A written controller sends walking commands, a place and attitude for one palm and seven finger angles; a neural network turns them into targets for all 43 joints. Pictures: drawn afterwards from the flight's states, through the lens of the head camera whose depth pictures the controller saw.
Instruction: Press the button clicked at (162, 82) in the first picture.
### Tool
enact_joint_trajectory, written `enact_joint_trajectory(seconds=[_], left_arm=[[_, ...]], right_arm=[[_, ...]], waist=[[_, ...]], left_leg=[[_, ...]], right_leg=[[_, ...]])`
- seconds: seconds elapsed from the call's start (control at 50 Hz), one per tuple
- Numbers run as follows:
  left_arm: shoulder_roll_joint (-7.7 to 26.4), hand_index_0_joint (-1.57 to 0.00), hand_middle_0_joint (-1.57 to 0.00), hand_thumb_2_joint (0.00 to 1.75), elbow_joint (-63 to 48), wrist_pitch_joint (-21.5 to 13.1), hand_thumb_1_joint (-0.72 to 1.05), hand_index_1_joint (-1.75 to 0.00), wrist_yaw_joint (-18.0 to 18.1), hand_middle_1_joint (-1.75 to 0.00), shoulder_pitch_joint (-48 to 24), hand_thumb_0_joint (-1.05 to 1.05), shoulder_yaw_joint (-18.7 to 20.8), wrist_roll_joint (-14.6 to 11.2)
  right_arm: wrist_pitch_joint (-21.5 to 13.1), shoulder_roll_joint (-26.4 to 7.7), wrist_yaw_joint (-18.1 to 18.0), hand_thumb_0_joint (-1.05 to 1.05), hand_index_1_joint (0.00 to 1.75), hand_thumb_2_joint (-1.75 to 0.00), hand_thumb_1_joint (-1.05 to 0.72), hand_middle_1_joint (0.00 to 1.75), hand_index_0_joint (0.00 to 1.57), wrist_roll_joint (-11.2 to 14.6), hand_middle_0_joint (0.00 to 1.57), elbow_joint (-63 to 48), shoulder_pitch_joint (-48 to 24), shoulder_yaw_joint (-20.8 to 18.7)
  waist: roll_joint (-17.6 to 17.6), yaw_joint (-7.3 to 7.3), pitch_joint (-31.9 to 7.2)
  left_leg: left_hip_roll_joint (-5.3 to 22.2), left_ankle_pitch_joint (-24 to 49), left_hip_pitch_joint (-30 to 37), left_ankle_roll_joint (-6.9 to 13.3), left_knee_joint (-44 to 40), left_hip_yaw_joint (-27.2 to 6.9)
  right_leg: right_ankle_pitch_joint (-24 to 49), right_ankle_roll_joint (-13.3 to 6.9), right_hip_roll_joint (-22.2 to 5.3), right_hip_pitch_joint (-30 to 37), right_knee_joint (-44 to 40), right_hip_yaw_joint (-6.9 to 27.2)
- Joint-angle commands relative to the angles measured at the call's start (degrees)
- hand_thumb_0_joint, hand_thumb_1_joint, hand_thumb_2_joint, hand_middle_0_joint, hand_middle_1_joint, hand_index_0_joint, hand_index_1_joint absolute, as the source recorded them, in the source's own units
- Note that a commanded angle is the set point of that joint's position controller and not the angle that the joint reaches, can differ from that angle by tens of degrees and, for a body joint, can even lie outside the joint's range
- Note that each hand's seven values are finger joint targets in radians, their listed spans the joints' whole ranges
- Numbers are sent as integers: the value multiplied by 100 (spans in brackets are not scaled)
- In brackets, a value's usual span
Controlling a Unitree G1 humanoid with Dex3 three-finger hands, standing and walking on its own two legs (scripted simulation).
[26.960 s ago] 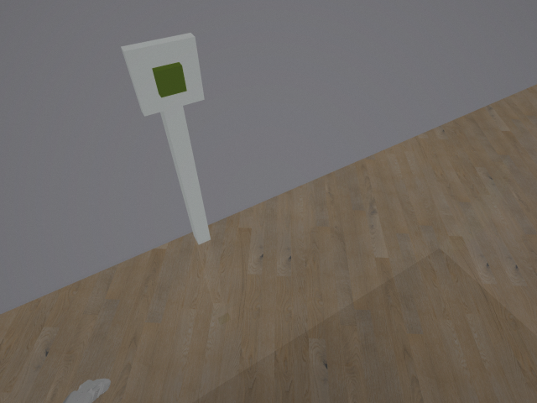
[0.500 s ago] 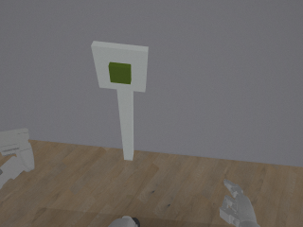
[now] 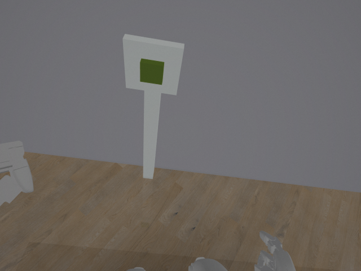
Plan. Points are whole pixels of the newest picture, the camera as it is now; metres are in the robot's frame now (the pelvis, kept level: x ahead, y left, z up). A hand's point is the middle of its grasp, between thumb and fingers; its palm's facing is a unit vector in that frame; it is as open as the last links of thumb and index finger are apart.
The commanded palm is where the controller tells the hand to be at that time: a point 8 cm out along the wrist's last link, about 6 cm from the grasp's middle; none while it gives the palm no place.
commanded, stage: stop stepping back and stand still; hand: left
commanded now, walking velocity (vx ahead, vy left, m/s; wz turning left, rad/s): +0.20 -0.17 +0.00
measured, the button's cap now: (152, 71) +0.67 +0.12 +0.04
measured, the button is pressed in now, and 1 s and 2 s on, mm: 0 0 0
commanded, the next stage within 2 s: let the arm hang, fingers relaxed in 1.02 s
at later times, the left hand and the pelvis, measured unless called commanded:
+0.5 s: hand (36, 217) +0.16 +0.22 +0.17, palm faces +0.37 -0.87 -0.33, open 3.1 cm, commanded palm +0.11 +0.25 +0.18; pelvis -0.04 -0.02 -0.01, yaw -5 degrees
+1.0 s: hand (53, 217) +0.17 +0.20 +0.15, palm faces +0.29 -0.84 -0.45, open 3.1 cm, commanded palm +0.11 +0.25 +0.18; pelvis -0.05 -0.02 +0.00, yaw -5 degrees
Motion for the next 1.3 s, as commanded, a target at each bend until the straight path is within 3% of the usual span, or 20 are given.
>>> enact_joint_trajectory(seconds=[0.0,0.06,0.16,0.24,0.28,0.32,0.42,0.48,0.52,0.6,0.66,0.7,0.8,0.86,0.9,1.08,1.1,1.16,1.22,1.28], left_arm=[[650,-130,-130,90,-1925,-192,90,-150,27,-150,601,0,307,-131],[665,-130,-130,90,-1824,32,90,-150,85,-150,712,0,255,-104],[834,-130,-130,90,-1337,296,90,-150,143,-150,770,0,309,-179],[1178,-130,-130,90,-1277,275,90,-150,80,-150,699,0,609,-317],[1448,-130,-130,90,-1265,180,90,-150,130,-150,188,0,938,-331],[835,-130,-130,90,-751,299,90,-150,45,-150,-7,0,359,-324],[615,-130,-130,90,-298,208,90,-150,61,-150,-796,0,-68,-108],[782,-130,-130,90,-710,87,90,-150,100,-150,-825,0,80,-7],[925,-130,-130,90,-1120,-25,90,-150,41,-150,-739,0,163,-47],[919,-130,-130,90,-1062,16,90,-150,60,-150,721,0,599,-81],[1003,-130,-130,90,-895,-91,90,-150,54,-150,918,0,805,-172],[695,-130,-130,90,-713,-135,90,-150,51,-150,707,0,600,-209],[505,-130,-130,90,-172,-93,90,-150,124,-150,338,0,293,-80],[514,-130,-130,90,-625,-65,90,-150,118,-150,27,0,48,-42],[619,-130,-130,90,-832,-39,90,-150,113,-150,35,0,93,32],[726,-130,-130,90,-770,-50,90,-150,68,-150,970,0,556,-169],[170,-130,-130,90,4059,895,90,-150,-709,-150,-195,0,-1824,398],[-80,-119,-119,90,4373,1384,90,-138,-855,-138,-538,0,-1788,295],[70,-108,-108,90,5357,1376,90,-126,-884,-126,-1188,0,-1906,304],[102,-97,-97,90,6443,1422,90,-114,-871,-114,-1625,0,-1982,259]], right_arm=[[-493,-988,94,0,30,-90,-90,30,20,134,20,-1006,-395,-350],[-517,-930,46,0,30,-90,-90,30,20,71,20,-962,-415,-236],[-398,-902,-79,0,30,-90,-90,30,20,18,20,-900,-337,-172],[-106,-827,-72,0,30,-90,-90,30,20,5,20,-856,-394,-88],[-168,-871,-50,0,30,-90,-90,30,20,1,20,-899,-489,-75],[-163,-1036,-89,0,30,-90,-90,30,20,260,20,-867,-577,-263],[-219,-1074,-232,0,30,-90,-90,30,20,205,20,-730,-609,-139],[-233,-1109,-225,0,30,-90,-90,30,20,191,20,-853,-256,-120],[-351,-1022,-147,0,30,-90,-90,30,20,114,20,-869,-357,-123],[-382,-996,-41,0,30,-90,-90,30,20,197,20,-1026,-536,-138],[-159,-903,35,0,30,-90,-90,30,20,167,20,-1069,-451,-215],[-177,-979,21,0,30,-90,-90,30,20,211,20,-911,-320,-289],[-303,-851,-151,0,30,-90,-90,30,20,147,20,-781,-327,-135],[-361,-1104,-205,0,30,-90,-90,30,20,182,20,-852,-327,-249],[-361,-1056,-175,0,30,-90,-90,30,20,205,20,-917,-351,-236],[-109,-911,-48,0,30,-90,-90,30,20,203,20,-1095,-493,-191],[-299,-2053,396,0,30,-90,-90,30,20,209,20,256,-909,-503],[139,-1747,321,0,30,-90,-90,30,20,200,20,198,-408,-451],[335,-1759,312,0,30,-90,-90,30,20,93,20,238,-617,-287],[477,-1758,294,0,30,-90,-90,30,20,28,20,512,-624,-270]], waist=[[1284,111,-1243],[1812,81,-904],[1746,74,-809],[-315,148,-992],[-542,153,-885],[-1166,126,-493],[315,46,263],[1287,26,-454],[1466,111,-569],[1038,270,-375],[-633,152,-320],[-394,21,-134],[-262,50,-501],[562,151,-1023],[512,182,-1007],[371,98,-973],[563,-43,-551],[405,88,-816],[-793,178,-470],[-526,97,-306]], left_leg=[[1278,-532,1408,269,-1866,-1217],[1018,-2716,1127,-190,-2892,-1247],[442,-1611,1298,-823,-2721,-347],[-30,-293,1319,-364,564,136],[179,-390,577,-394,1092,65],[9,-207,5,-347,1202,-16],[-22,160,1139,-12,-392,327],[766,1869,2207,642,-576,-1173],[1337,1669,1923,884,-1377,-2199],[672,-1091,-188,178,-1484,-630],[-213,-1049,-628,-353,1312,101],[-58,-930,-644,-356,2085,-128],[-116,216,780,-184,-470,349],[641,2836,2318,199,-682,-403],[735,3539,2343,264,-469,-492],[194,1856,1205,-197,-343,-39],[381,2205,944,-173,455,-170],[652,1478,815,2,-78,-588],[613,1035,413,95,-414,-895],[390,624,688,34,-525,-781]], right_leg=[[8,96,-248,399,-567,-332],[-368,8,-42,1117,-1585,-703],[31,-246,161,2449,-4145,-1141],[1351,-905,-1789,1519,-5224,479],[1799,-1208,-2315,1674,-4991,810],[1674,-854,-1858,2009,-4821,688],[3002,-283,-1485,1497,-3698,24],[2705,252,-661,850,-2072,-375],[-191,124,-524,765,-1294,-123],[463,-151,-614,2809,-3539,-481],[-304,-968,-2304,2087,-5235,2067],[1337,-970,-2263,1966,-4961,1612],[4057,-523,-1508,2549,-3776,191],[3329,218,-880,1886,-2893,-236],[2876,221,-720,1790,-3074,-267],[3766,-201,-1139,2612,-3863,163],[4326,-369,-1598,1754,-3049,-182],[2153,-262,-1143,1591,-3064,-214],[1542,-303,-1038,1765,-3346,-149],[1201,-465,-1235,1607,-3648,74]])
